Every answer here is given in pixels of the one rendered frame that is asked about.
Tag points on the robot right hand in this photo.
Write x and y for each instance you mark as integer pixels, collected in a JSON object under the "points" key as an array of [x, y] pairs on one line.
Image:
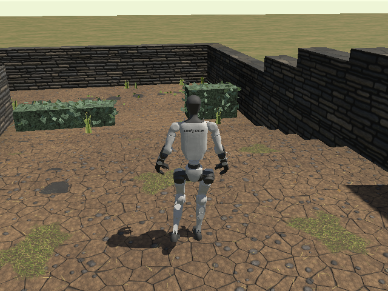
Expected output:
{"points": [[226, 167]]}

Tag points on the robot left hand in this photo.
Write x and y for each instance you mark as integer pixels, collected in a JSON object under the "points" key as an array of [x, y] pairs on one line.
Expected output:
{"points": [[164, 165]]}

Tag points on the right robot upper arm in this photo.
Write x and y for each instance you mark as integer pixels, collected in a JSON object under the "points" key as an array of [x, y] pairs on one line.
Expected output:
{"points": [[212, 127]]}

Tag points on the left robot upper arm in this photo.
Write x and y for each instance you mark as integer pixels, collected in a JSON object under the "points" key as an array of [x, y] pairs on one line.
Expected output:
{"points": [[175, 127]]}

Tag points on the right robot forearm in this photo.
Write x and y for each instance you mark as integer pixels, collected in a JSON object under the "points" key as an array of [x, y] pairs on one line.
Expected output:
{"points": [[222, 157]]}

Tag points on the robot shin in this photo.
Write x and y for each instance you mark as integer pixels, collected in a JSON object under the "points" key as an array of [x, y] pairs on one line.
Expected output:
{"points": [[177, 214], [200, 212]]}

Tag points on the left robot forearm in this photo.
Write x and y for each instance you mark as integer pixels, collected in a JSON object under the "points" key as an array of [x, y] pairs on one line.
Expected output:
{"points": [[162, 157]]}

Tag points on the right robot shin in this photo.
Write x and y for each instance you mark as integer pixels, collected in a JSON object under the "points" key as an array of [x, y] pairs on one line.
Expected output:
{"points": [[200, 212]]}

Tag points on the left robot shin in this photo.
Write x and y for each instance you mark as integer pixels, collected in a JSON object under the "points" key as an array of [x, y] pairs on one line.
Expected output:
{"points": [[177, 214]]}

